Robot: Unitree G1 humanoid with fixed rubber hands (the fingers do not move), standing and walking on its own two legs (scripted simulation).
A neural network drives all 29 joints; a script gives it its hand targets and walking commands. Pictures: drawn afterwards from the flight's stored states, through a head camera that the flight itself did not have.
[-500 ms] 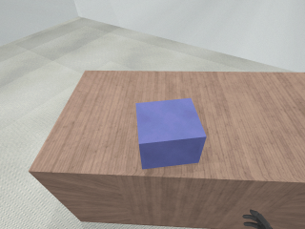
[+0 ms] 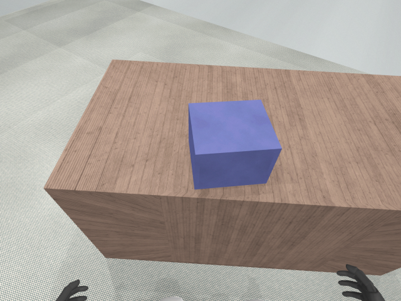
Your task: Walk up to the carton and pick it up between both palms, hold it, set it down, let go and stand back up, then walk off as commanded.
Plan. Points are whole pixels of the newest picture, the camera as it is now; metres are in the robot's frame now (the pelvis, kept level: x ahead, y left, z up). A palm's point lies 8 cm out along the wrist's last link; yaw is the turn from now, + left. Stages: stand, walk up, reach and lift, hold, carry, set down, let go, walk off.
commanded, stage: walk off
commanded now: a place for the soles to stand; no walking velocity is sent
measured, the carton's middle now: (228, 144) +0.53 -0.02 -0.05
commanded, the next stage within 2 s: stand in 1.50 s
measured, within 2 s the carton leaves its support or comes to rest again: neither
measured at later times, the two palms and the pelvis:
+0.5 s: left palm out of the picture -0.06 +0.30 -0.08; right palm out of the picture +0.01 -0.31 -0.11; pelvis -0.14 -0.03 -0.01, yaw +1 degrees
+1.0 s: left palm out of the picture -0.24 +0.29 -0.11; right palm out of the picture -0.13 -0.32 -0.08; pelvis -0.29 -0.03 -0.01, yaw -1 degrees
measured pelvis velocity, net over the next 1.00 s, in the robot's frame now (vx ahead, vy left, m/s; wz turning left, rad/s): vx -0.29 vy -0.03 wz -0.02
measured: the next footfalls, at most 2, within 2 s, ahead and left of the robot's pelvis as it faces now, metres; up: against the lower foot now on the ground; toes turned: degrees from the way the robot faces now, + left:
right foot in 0.24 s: -0.02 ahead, -0.15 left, +0.00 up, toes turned +6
left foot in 0.58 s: -0.13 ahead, +0.09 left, +0.00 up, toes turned -4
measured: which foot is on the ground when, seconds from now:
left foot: down 0.00-0.24, up 0.26-0.56, down 0.58-1.00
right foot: up 0.00-0.22, down 0.24-0.60, up 0.62-1.00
